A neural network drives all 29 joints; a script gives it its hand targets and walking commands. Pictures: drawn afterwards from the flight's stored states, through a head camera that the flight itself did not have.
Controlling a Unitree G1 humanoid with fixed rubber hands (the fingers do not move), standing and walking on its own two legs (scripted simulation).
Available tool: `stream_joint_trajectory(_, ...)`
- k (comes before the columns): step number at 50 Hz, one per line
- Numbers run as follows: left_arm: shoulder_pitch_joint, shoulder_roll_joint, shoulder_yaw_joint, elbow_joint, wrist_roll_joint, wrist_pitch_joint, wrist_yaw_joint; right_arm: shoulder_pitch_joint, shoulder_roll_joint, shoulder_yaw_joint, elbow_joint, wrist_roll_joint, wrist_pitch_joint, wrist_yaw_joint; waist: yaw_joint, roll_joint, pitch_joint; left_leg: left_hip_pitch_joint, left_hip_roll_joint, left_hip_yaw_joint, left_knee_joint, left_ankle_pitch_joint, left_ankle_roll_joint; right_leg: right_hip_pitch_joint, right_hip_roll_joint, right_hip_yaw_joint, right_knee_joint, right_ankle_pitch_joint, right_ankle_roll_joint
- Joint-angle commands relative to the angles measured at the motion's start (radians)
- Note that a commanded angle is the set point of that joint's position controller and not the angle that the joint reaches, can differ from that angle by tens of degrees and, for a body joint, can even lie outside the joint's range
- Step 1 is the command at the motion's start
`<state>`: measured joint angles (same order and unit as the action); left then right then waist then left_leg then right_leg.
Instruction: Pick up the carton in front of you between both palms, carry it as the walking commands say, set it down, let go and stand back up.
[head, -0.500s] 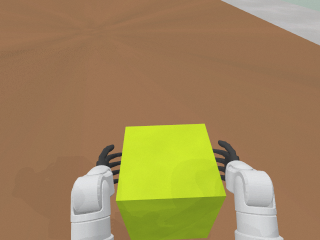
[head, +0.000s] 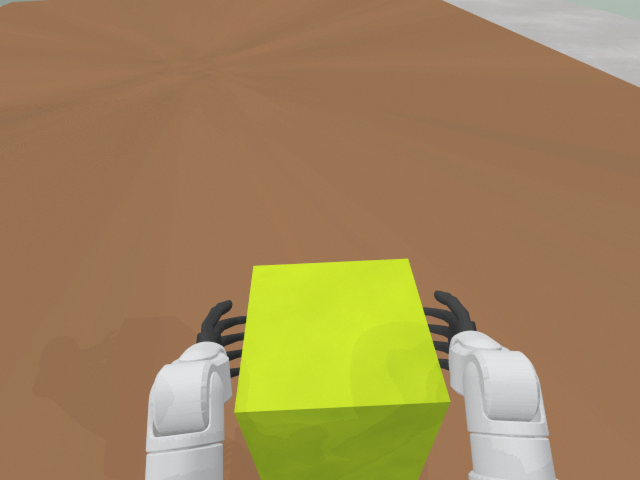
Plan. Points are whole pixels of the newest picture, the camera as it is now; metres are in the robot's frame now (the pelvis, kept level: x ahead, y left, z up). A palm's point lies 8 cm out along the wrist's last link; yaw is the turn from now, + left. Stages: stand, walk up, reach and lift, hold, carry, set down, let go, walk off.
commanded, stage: carry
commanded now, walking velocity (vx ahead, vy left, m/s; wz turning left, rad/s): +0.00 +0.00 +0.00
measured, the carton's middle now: (336, 377) +0.28 +0.00 -0.01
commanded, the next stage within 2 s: hold in 0.84 s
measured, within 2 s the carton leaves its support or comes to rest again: neither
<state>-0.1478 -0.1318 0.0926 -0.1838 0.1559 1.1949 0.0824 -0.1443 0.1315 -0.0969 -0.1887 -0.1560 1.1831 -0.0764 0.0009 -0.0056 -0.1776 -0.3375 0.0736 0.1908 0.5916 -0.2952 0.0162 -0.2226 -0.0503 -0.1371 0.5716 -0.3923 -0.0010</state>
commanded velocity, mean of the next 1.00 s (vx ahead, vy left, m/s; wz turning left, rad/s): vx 0.00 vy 0.00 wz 0.00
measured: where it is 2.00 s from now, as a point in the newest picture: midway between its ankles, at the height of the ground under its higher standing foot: outside the picture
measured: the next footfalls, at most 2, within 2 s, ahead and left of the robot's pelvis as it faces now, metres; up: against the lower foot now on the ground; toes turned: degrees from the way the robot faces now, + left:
none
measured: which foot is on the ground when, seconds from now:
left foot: down 0.00-1.00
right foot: down 0.00-1.00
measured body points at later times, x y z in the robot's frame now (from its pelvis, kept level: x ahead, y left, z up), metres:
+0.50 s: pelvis -0.04 +0.00 +0.00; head -0.08 +0.00 +0.45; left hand +0.25 +0.15 +0.03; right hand +0.25 -0.15 +0.03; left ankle +0.01 +0.10 -0.73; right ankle -0.06 -0.10 -0.73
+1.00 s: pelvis -0.05 -0.01 +0.01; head -0.08 +0.00 +0.46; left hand +0.24 +0.14 +0.03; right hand +0.23 -0.16 +0.04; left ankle +0.01 +0.11 -0.73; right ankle -0.06 -0.11 -0.73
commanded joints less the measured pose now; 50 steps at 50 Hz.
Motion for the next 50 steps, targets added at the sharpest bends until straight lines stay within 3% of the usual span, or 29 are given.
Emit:
stream_joint_trajectory(1,-0.516,-0.96,-0.695,-0.067,-0.41,-0.067,-0.273,-0.498,0.961,0.695,-0.042,0.405,-0.054,0.272,0.0,0.0,-0.195,0.15,0.1,-0.108,-0.051,0.42,0.001,0.024,-0.11,0.086,-0.068,0.477,-0.006)
stream_joint_trajectory(9,-0.497,-0.921,-0.639,0.009,-0.341,-0.184,-0.275,-0.478,0.925,0.637,0.038,0.332,-0.173,0.275,-0.001,0.004,-0.16,0.139,0.103,-0.119,-0.1,0.302,0.003,-0.004,-0.107,0.097,-0.114,0.32,-0.018)
stream_joint_trajectory(18,-0.516,-0.885,-0.52,0.172,-0.234,-0.362,-0.28,-0.49,0.889,0.516,0.2,0.223,-0.35,0.279,-0.003,0.004,-0.146,0.127,0.104,-0.127,-0.133,0.218,0.004,-0.04,-0.108,0.106,-0.145,0.211,-0.026)
stream_joint_trajectory(24,-0.585,-0.914,-0.42,0.329,-0.161,-0.504,-0.292,-0.566,0.915,0.42,0.35,0.155,-0.494,0.291,-0.004,0.007,-0.158,0.126,0.103,-0.13,-0.145,0.186,0.002,-0.045,-0.105,0.108,-0.152,0.17,-0.03)
stream_joint_trajectory(28,-0.621,-0.955,-0.414,0.375,-0.149,-0.568,-0.299,-0.607,0.957,0.414,0.397,0.143,-0.558,0.3,-0.003,0.008,-0.183,0.136,0.103,-0.132,-0.145,0.191,0.002,-0.035,-0.104,0.108,-0.146,0.175,-0.033)
stream_joint_trajectory(35,-0.576,-0.98,-0.5,0.307,-0.189,-0.54,-0.296,-0.561,0.98,0.496,0.327,0.185,-0.53,0.297,-0.003,0.012,-0.217,0.151,0.105,-0.13,-0.13,0.258,0.005,-0.013,-0.103,0.107,-0.127,0.226,-0.032)
stream_joint_trajectory(42,-0.545,-0.944,-0.484,0.293,-0.182,-0.504,-0.292,-0.528,0.941,0.478,0.314,0.175,-0.493,0.291,-0.002,0.008,-0.186,0.134,0.107,-0.127,-0.13,0.255,0.003,-0.028,-0.104,0.108,-0.129,0.234,-0.03)
stream_joint_trajectory(43,-0.472,-0.976,-0.482,0.272,-0.178,-0.497,-0.3,-0.462,0.979,0.453,0.326,0.165,-0.496,0.3,-0.001,-0.074,-0.061,0.379,-0.159,-0.244,-0.144,0.411,0.018,-0.021,0.107,0.237,-0.219,0.486,-0.044)
stream_joint_trajectory(44,-0.467,-0.962,-0.469,0.249,-0.174,-0.506,-0.297,-0.478,0.961,0.455,0.294,0.155,-0.511,0.302,0.002,-0.034,-0.109,0.459,-0.152,-0.271,-0.158,0.408,0.026,-0.012,0.087,0.264,-0.197,0.509,-0.043)
stream_joint_trajectory(45,-0.505,-0.955,-0.486,0.233,-0.177,-0.505,-0.298,-0.488,0.97,0.455,0.303,0.153,-0.515,0.304,-0.008,-0.027,-0.112,0.444,-0.15,-0.276,-0.163,0.424,0.018,0.01,0.102,0.255,-0.202,0.472,-0.042)
stream_joint_trajectory(50,-0.531,-0.941,-0.497,0.243,-0.179,-0.518,-0.295,-0.526,0.957,0.453,0.315,0.16,-0.53,0.295,0.001,-0.021,-0.089,0.447,-0.157,-0.272,-0.173,0.367,0.008,0.055,0.105,0.265,-0.23,0.402,-0.031)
